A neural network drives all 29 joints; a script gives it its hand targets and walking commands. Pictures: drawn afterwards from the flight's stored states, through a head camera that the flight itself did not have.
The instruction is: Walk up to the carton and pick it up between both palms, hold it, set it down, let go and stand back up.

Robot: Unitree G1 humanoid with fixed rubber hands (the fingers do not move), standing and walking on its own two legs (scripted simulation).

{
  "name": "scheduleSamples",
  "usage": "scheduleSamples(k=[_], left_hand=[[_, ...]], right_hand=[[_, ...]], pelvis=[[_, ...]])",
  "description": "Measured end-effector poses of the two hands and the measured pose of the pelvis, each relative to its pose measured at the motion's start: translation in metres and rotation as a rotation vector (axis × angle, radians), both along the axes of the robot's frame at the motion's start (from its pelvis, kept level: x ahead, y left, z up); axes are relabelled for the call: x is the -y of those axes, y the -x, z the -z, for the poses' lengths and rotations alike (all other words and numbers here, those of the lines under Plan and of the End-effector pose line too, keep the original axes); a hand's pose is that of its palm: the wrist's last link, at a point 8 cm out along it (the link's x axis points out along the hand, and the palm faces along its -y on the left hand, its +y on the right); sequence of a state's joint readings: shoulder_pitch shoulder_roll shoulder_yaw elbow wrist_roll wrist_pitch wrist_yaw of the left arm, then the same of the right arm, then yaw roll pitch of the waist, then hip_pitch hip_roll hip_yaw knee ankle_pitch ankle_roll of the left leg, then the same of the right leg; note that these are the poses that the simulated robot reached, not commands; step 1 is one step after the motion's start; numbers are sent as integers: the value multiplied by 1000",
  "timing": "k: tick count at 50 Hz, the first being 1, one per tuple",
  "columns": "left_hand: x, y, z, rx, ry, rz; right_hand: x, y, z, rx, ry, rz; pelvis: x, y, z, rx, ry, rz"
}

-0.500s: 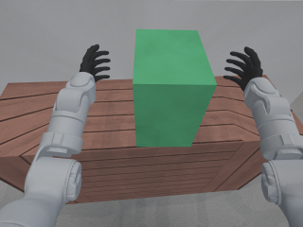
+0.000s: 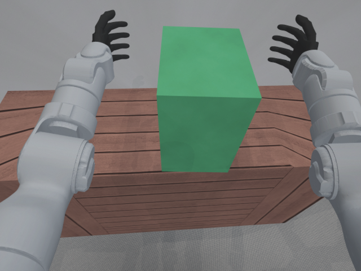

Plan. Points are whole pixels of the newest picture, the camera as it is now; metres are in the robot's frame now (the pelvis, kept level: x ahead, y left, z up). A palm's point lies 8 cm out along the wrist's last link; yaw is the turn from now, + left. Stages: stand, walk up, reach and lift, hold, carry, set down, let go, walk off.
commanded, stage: reach and lift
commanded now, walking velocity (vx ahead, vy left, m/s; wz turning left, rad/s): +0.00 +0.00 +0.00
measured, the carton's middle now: (197, 104) +0.52 -0.05 +0.05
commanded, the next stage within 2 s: none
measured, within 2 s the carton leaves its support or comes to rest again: neither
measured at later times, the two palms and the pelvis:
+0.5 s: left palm (111, 88) +0.49 +0.16 +0.13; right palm (274, 88) +0.47 -0.21 +0.15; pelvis +0.01 +0.00 +0.00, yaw +1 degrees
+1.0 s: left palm (119, 104) +0.48 +0.14 +0.08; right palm (262, 107) +0.46 -0.20 +0.09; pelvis +0.00 +0.01 -0.01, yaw +0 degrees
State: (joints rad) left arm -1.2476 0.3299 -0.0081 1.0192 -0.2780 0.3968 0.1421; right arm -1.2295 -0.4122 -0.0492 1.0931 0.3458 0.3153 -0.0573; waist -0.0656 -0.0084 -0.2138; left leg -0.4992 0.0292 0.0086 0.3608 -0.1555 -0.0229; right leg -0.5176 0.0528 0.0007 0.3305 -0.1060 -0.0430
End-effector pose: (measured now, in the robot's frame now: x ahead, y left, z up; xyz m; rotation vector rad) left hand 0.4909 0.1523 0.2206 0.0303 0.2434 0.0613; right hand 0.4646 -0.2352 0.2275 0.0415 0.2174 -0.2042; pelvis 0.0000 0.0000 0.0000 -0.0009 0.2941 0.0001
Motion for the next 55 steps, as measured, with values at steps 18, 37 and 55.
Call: scheduleSamples(k=[18,37,55], left_hand=[[-5,-5,59,-34,-4,-3],[3,5,102,-15,-13,-2],[14,8,143,-18,-4,16]], right_hand=[[-19,-8,48,-33,26,0],[-25,2,98,-31,45,-18],[-32,3,141,-47,41,-39]], pelvis=[[2,-13,-1,-15,3,-18],[-4,-4,7,-77,-1,2],[-6,6,16,-166,0,-1]])
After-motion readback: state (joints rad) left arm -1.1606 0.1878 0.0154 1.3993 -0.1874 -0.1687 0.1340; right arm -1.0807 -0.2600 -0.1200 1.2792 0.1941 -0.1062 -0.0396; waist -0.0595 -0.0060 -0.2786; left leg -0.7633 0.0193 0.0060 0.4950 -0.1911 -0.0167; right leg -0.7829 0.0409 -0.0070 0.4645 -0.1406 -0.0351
